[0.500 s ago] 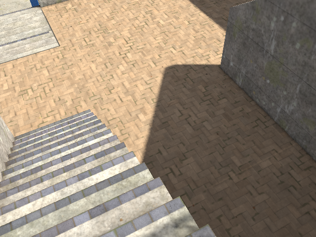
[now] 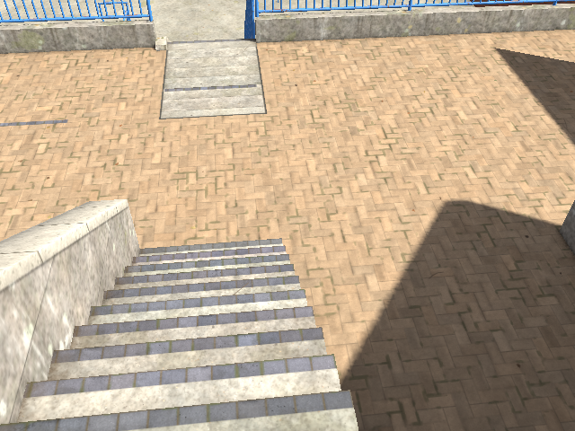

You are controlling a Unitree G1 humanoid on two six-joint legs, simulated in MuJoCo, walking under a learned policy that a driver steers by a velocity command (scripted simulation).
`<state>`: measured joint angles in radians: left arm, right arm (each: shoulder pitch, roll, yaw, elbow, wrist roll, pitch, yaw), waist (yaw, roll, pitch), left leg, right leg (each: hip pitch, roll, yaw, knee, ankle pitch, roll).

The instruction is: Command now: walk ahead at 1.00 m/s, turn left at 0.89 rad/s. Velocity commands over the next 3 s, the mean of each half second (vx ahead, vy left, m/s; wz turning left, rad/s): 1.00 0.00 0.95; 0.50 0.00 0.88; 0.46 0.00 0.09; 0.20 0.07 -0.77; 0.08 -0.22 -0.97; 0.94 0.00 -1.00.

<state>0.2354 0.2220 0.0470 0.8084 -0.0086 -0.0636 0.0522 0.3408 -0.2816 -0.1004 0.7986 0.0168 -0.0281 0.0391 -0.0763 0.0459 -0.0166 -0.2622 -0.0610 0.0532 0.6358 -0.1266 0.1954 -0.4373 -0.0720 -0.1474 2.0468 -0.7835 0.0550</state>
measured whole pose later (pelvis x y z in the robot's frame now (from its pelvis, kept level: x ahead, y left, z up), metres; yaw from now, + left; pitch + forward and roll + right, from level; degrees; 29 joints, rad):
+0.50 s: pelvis +0.28 -0.05 -0.22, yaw +29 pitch -1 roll -2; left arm 0.54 0.27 0.04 0.84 0.01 -0.10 -0.04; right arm 0.20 -0.21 -0.02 0.61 0.08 0.02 -0.03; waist 0.07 0.02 -0.07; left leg -0.94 -0.08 -0.11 2.09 -0.45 0.05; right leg -0.22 0.00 -0.03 0.68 -0.44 0.01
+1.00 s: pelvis +0.50 +0.21 -0.41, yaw +57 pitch +0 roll +0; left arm 0.33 0.30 0.03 0.74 -0.02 -0.04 0.02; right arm 0.21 -0.30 -0.06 0.75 -0.03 0.02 0.02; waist 0.01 -0.01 0.09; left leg -0.44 -0.10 0.06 0.53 -0.09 0.09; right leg -0.35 -0.06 0.13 1.78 -0.71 0.12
